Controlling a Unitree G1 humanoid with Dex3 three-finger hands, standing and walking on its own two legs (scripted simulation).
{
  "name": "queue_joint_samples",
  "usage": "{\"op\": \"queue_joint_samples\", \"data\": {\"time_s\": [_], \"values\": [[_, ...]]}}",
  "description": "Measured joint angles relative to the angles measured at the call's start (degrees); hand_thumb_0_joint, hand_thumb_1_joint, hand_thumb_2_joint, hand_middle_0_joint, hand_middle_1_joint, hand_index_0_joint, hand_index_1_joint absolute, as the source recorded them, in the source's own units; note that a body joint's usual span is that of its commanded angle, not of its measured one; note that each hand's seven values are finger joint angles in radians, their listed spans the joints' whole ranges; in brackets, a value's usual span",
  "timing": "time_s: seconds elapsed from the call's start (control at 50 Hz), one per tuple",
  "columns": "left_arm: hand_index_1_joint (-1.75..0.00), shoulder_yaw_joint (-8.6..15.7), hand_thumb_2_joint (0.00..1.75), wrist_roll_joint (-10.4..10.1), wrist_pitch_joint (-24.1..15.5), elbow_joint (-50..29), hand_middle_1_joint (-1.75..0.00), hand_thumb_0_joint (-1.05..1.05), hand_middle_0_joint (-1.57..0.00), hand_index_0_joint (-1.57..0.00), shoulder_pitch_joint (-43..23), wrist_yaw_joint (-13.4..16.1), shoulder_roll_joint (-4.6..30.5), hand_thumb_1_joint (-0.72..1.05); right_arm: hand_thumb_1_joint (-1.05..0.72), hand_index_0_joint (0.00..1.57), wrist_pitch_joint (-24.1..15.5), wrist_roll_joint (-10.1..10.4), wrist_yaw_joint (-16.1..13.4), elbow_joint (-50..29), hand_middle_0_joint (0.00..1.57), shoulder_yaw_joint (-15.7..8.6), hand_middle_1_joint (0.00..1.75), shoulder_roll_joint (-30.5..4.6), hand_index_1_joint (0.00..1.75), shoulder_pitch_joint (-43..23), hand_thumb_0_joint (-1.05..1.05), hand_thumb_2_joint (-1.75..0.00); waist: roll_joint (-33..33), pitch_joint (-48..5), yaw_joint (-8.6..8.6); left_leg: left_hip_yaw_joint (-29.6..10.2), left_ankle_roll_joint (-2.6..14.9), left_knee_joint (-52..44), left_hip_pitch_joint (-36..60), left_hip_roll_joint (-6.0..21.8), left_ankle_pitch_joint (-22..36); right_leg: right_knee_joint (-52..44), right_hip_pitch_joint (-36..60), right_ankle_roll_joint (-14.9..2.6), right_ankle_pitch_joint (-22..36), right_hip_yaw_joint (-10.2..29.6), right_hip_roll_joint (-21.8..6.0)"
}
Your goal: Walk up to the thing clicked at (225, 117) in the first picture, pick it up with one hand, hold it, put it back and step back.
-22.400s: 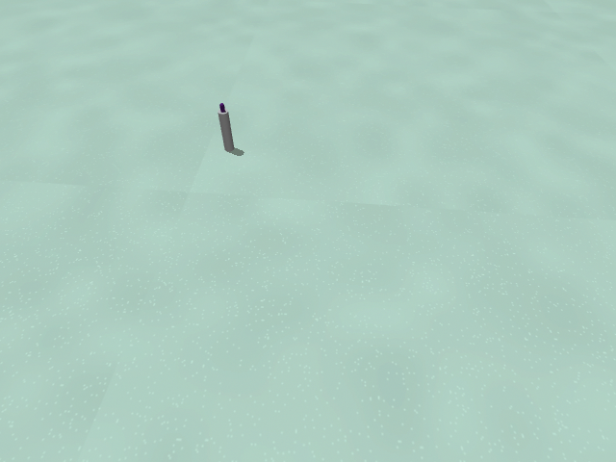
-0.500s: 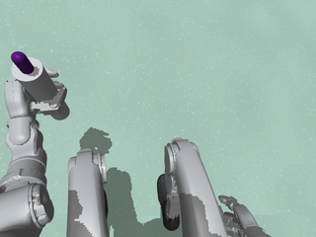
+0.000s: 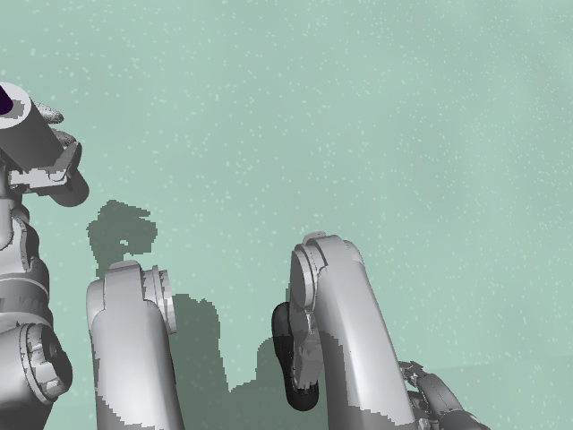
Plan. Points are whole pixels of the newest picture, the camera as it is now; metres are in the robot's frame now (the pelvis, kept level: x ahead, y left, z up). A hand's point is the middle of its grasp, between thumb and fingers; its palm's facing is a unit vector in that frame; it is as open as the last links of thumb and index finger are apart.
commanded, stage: crouch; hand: left
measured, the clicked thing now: (37, 150) +0.47 +0.24 -0.07
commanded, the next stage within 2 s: lower in 0.14 s
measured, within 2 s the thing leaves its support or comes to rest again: rests again in 1.46 s
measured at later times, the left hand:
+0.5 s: hand (64, 167) +0.47 +0.23 -0.13, palm faces +0.17 -0.99 -0.01, open 6.9 cm
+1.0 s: hand (72, 174) +0.48 +0.23 -0.17, palm faces +0.18 -0.98 +0.01, open 6.9 cm
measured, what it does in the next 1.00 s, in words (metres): stands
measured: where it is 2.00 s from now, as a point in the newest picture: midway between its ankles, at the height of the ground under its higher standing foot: (231, 394)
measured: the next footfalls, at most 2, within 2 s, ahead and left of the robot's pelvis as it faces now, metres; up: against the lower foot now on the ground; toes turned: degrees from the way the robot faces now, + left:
none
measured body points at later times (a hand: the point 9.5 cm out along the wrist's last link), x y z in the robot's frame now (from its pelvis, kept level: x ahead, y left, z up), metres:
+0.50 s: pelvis +0.00 +0.00 -0.03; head +0.23 +0.09 +0.34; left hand +0.46 +0.28 -0.13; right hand +0.07 -0.27 -0.12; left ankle +0.08 +0.13 -0.30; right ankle +0.11 -0.13 -0.30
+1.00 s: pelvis -0.01 +0.01 -0.04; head +0.24 +0.13 +0.31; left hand +0.46 +0.28 -0.17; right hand +0.08 -0.27 -0.11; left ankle +0.08 +0.13 -0.30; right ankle +0.11 -0.13 -0.30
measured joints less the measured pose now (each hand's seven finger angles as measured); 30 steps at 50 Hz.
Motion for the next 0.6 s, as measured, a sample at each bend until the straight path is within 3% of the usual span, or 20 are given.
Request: {"op": "queue_joint_samples", "data": {"time_s": [0.18,0.42,0.6], "values": [[-1.09,-0.6,1.14,-0.1,-1.5,0.4,-1.10,0.00,-0.89,-0.92,-0.5,1.8,1.5,-0.04,-0.91,0.21,0.6,-1.1,0.3,-0.2,0.20,1.3,0.30,-0.3,0.30,-2.0,0.00,-0.90,-0.2,1.6,-0.28,-1.0,-0.14,1.9,-0.8,-0.2,0.1,1.4,-0.5,0.25,0.3,-0.6,0.2],[-1.09,1.1,1.14,-0.3,-3.4,5.2,-1.10,0.00,-0.89,-0.92,-1.3,0.9,4.5,-0.04,-0.91,0.21,1.4,-2.2,1.2,-1.4,0.20,4.2,0.30,-1.2,0.30,-3.0,0.00,-0.90,-1.2,4.4,-1.76,-2.5,0.02,5.3,-2.3,-0.2,-0.2,3.4,-1.4,0.69,0.8,-1.7,0.9],[-1.09,1.7,1.14,-0.1,-6.0,4.0,-1.09,0.00,-0.90,-0.92,0.9,2.0,6.3,-0.04,-0.91,0.21,1.5,-4.0,1.6,-1.4,0.20,6.9,0.30,-1.7,0.30,-4.0,0.00,-0.90,-3.9,8.1,-2.44,-4.1,-0.39,7.4,-2.4,-0.4,-0.5,4.6,-1.1,0.91,0.9,-2.7,1.2]]}}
